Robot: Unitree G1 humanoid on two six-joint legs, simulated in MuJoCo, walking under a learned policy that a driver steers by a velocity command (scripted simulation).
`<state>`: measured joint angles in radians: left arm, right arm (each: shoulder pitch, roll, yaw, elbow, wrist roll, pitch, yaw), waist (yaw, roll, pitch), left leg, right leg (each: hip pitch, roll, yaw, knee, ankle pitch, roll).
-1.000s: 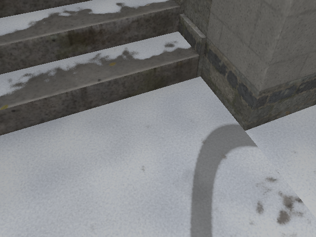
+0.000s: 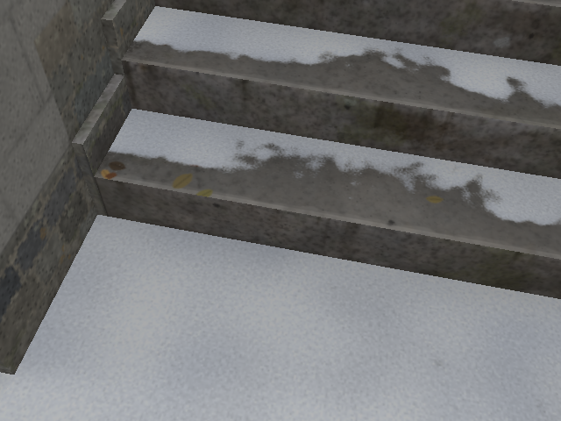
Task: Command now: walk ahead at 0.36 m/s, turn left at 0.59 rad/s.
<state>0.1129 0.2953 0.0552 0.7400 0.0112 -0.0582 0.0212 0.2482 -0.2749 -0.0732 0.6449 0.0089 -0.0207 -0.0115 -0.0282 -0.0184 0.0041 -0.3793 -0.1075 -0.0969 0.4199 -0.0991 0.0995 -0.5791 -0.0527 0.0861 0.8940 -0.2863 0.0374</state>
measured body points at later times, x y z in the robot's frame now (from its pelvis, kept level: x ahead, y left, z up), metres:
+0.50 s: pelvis +0.17 -0.04 +0.01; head +0.19 -0.06 +0.46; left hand +0.12 +0.23 -0.10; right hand +0.40 -0.26 -0.09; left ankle +0.26 +0.15 -0.67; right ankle +0.12 -0.16 -0.74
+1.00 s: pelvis +0.41 +0.04 +0.01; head +0.43 +0.04 +0.46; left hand +0.57 +0.31 -0.09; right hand +0.46 -0.25 -0.11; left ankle +0.35 +0.14 -0.74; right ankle +0.56 -0.12 -0.67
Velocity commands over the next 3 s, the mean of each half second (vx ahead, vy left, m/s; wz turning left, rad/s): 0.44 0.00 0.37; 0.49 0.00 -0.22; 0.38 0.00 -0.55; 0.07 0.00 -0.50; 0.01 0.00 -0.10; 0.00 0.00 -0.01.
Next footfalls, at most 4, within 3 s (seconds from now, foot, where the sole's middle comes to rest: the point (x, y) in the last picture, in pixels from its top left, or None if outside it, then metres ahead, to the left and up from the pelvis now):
0.22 right None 0.16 -0.15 -0.78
0.68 left None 0.39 0.15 -0.78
1.18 right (312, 333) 0.68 -0.10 -0.78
1.74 left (251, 285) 0.82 0.06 -0.78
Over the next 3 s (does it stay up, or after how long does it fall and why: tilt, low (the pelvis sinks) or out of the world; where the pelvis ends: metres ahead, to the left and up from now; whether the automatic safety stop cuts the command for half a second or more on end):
stays up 0.70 -0.05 0.00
